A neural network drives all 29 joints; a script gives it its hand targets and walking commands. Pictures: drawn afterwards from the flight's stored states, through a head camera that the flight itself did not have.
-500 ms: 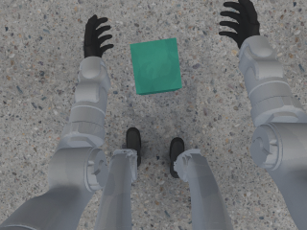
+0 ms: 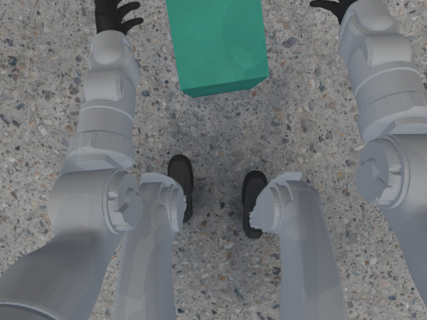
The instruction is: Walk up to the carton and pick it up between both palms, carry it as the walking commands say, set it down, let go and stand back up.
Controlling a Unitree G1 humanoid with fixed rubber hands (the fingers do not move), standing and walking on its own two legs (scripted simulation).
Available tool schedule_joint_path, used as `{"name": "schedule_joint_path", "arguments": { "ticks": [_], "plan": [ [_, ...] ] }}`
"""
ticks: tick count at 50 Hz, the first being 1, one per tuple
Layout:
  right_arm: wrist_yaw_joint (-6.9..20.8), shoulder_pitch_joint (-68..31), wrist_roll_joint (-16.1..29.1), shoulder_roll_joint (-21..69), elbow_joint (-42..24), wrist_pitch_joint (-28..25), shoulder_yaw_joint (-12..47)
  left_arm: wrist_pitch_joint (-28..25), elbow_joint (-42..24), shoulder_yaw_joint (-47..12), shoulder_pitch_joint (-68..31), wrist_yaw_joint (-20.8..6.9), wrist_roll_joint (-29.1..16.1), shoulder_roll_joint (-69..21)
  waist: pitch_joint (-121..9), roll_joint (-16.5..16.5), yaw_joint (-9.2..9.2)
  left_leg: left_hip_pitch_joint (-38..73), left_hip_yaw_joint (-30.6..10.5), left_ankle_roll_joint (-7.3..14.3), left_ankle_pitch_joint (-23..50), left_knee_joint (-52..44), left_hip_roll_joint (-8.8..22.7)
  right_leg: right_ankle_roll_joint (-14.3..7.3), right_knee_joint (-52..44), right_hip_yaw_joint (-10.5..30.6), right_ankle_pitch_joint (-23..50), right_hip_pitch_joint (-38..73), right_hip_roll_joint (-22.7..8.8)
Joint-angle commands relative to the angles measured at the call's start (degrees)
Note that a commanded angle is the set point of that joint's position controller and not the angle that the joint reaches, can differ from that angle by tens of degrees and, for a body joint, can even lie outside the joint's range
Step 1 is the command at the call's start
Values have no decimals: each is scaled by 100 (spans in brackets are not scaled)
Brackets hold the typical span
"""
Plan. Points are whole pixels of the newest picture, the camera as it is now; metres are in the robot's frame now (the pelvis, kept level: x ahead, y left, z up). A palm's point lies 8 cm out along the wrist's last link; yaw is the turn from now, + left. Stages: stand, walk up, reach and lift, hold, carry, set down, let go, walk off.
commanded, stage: reach and lift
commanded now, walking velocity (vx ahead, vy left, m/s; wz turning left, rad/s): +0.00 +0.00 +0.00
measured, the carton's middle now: (217, 48) +0.55 +0.00 -0.38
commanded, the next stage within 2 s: none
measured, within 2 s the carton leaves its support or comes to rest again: neither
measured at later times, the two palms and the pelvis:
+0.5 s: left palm (150, 49) +0.54 +0.14 -0.28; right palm (318, 37) +0.55 -0.19 -0.29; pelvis -0.01 -0.01 -0.09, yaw +0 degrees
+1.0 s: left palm (148, 45) +0.55 +0.14 -0.30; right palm (309, 36) +0.55 -0.18 -0.30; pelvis -0.01 +0.00 -0.11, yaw -1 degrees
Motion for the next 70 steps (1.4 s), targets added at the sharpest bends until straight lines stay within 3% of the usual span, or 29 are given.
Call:
{"name": "schedule_joint_path", "arguments": {
  "ticks": [1, 2, 6, 8, 10, 12, 13, 14, 16, 19, 20, 21, 22, 23, 29, 34, 39, 46, 47, 51, 52, 56, 60, 62, 63, 65, 66, 67, 70],
  "plan": [
    [-109, -2384, 500, -1297, -683, -43, 431, -141, 127, -351, -2125, 72, -452, 569, -5769, 131, 646, 3726, 144, -259, 338, 562, -483, 312, -228, 530, 727, 2014, 575],
    [-103, -2124, 531, -1332, -555, -81, 538, -144, 278, -263, -2101, 91, -425, 657, -5642, 43, 512, 3514, 183, -251, 341, 786, -429, 274, -162, 576, 620, 2038, 550],
    [16, -2064, 964, -769, -166, 9, 1075, -257, 490, -400, -2030, 25, -507, 683, -5040, 272, 1040, 3359, 319, -204, 459, 1070, -494, 287, 205, 833, 796, 1901, 507],
    [4, -1915, 837, -927, -110, -10, 895, -298, 101, -339, -2375, 18, -457, 728, -5232, 275, 614, 3338, 328, -211, 571, 1169, -501, 295, 280, 739, 1011, 2214, 491],
    [-32, -1891, 793, -948, 574, -10, 1047, -313, 1063, -305, -2028, -67, -519, 782, -4344, 6, 793, 2906, 159, -175, 336, 1255, -445, 316, 497, 829, 719, 1586, 420],
    [5, -1878, 1005, -1123, 374, -114, 841, -362, 953, -659, -1881, -83, -656, 455, -4500, 666, 700, 3536, 147, -187, 447, 1493, -466, 251, 691, 795, 608, 1179, 496],
    [-45, -2059, 757, -955, -11, -107, 924, -419, 390, -338, -2430, -118, -528, 701, -4689, 68, 627, 2956, 196, -175, 610, 1591, -460, 303, 522, 892, 871, 1726, 434],
    [-52, -2373, 983, -852, -665, -233, 982, -497, 302, -464, -2451, -115, -550, 503, -5258, 491, 807, 3311, 276, -196, 1120, 1739, -460, 277, 642, 871, 1354, 1900, 479],
    [-98, -2332, 928, -997, -34, -238, 1193, -503, 873, -592, -2342, -153, -933, 832, -4891, -35, 606, 2874, 299, -168, 726, 1968, -426, 289, 844, 919, 1223, 2263, 432],
    [-83, -2639, 1004, -859, -372, -263, 1343, -545, 1390, -204, -2029, -201, -586, 1011, -4438, -125, 1127, 2225, 283, -94, 714, 2070, -393, 394, 959, 1120, 1417, 2150, 444],
    [-133, -2756, 865, -1032, -643, -325, 1127, -578, 868, -328, -2423, -182, -666, 858, -4512, -51, 819, 2292, 193, -103, 975, 2167, -386, 378, 1021, 1027, 1417, 1818, 450],
    [-74, -2755, 1075, -725, -307, -253, 1405, -585, 1097, -263, -2473, -207, -736, 1128, -4445, -317, 1019, 2442, 244, -46, 689, 2135, -396, 398, 1060, 1000, 1232, 2094, 423],
    [-45, -2622, 1043, -690, 129, -195, 1472, -559, 1428, -272, -2665, -244, -824, 1054, -3996, -533, 858, 1996, 173, -45, 417, 2234, -302, 338, 1050, 1142, 1046, 1969, 400],
    [-56, -2952, 1122, -798, -364, -215, 1427, -616, 1079, -311, -2651, -219, -768, 1129, -4488, -14, 1234, 2411, 330, -137, 807, 2314, -355, 390, 1131, 1116, 1287, 2161, 401],
    [-167, -3020, 1143, -822, -496, -216, 1782, -636, 1585, -138, -2587, -243, -962, 1133, -4892, -872, 1037, 1724, 331, -49, 652, 2496, -328, 465, 1419, 1044, 1611, 3180, 384],
    [-191, -2962, 1046, -1100, -497, -200, 1435, -648, 1393, -327, -2784, -246, -1056, 1068, -4768, -258, 868, 2052, 419, -136, 685, 2602, -325, 427, 1336, 1090, 1338, 2619, 404],
    [-151, -2813, 1150, -900, -143, -126, 1627, -648, 1854, -406, -2498, -175, -1067, 1179, -4635, -299, 1047, 3054, 240, -45, 725, 2584, -398, 508, 1620, 869, 1065, 2116, 398],
    [-117, -2923, 952, -1220, -264, -164, 1375, -676, 1414, -413, -2960, -234, -998, 944, -4602, 140, 826, 3012, 341, -175, 761, 2637, -370, 425, 1477, 946, 1068, 2113, 379],
    [-89, -2723, 1035, -863, -86, -113, 1633, -614, 1899, -312, -2480, -268, -894, 893, -4478, -369, 999, 3042, 239, -96, 846, 2541, -407, 495, 1495, 885, 1094, 2261, 402],
    [-11, -2736, 1027, -608, -311, -151, 1671, -637, 1624, -378, -2757, -312, -923, 440, -4537, -100, 941, 3095, 378, -149, 1051, 2681, -373, 459, 1491, 882, 1154, 1989, 434],
    [-21, -2644, 972, -622, 28, -78, 1559, -566, 1725, -283, -2750, -345, -929, 664, -3902, -454, 819, 2413, 223, -21, 395, 2455, -422, 447, 1484, 844, 834, 2032, 418],
    [206, -2997, 966, 403, -463, -62, 1878, -570, 1383, -319, -3119, -492, -634, -148, -3999, -315, 1039, 2528, 324, -74, 692, 2590, -411, 476, 1446, 971, 987, 1876, 480],
    [187, -2937, 482, 292, -214, 16, 1506, -446, 1597, -273, -3050, -591, -620, -639, -3940, -206, 733, 2570, 286, -127, 647, 2606, -512, 411, 1500, 917, 997, 2103, 487],
    [136, -3004, 379, 135, -522, 15, 1312, -481, 1660, 35, -2892, -476, -337, -46, -4008, -242, 957, 2687, 393, -125, 462, 2640, -552, 470, 1533, 875, 807, 2120, 557],
    [49, -3110, 130, -46, -347, -1, 1237, -482, 1376, 179, -3314, -497, -309, -149, -3685, -304, 707, 2314, 321, -171, 578, 2641, -569, 419, 1433, 1019, 987, 2140, 542],
    [217, -3228, -5, 1015, -353, -7, 1240, -500, 1095, -356, -3740, -711, -523, -1509, -3981, -156, 404, 2571, 297, -186, 443, 2572, -669, 390, 1451, 841, 857, 2050, 608],
    [341, -3059, 68, 1479, -169, 67, 1278, -438, 1530, -471, -3588, -761, -384, -1610, -3596, 247, 569, 2721, 420, -198, 699, 2670, -624, 379, 1350, 991, 1026, 1747, 645],
    [487, -3089, 31, 2083, -272, 95, 1498, -427, 1291, -489, -3730, -957, -530, -2139, -3842, -266, 542, 2732, 335, -163, 739, 2679, -715, 408, 1487, 850, 1174, 2032, 670],
    [869, -3583, 116, 3248, -696, 37, 1636, -245, 1235, -903, -4171, -1291, -405, -3593, -3646, 199, 529, 3035, 254, -68, 416, 2688, -785, 287, 1580, 774, 549, 1378, 757]
  ]
}}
